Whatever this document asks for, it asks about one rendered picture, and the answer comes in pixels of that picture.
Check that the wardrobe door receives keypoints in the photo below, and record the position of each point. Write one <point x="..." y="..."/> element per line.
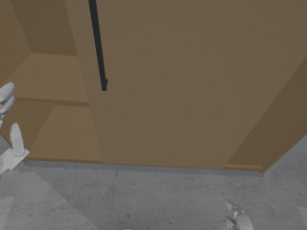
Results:
<point x="286" y="114"/>
<point x="187" y="80"/>

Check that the robot right hand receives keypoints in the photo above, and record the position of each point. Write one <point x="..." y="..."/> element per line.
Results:
<point x="241" y="221"/>

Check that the handle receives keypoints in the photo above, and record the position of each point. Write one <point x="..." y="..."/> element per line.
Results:
<point x="98" y="42"/>

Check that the robot left hand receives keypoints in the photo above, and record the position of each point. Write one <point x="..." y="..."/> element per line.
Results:
<point x="11" y="158"/>

